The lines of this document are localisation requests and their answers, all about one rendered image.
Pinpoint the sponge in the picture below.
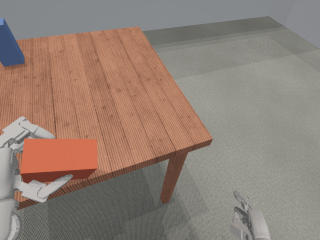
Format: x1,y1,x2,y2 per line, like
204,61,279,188
20,138,98,184

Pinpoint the left robot hand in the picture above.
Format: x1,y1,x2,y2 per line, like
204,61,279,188
0,116,73,204

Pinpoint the left robot forearm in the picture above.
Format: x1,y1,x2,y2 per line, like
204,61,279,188
0,198,22,240

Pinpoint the table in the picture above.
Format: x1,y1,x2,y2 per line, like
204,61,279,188
0,26,213,210

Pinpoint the right robot hand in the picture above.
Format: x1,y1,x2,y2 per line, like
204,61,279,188
230,190,271,240

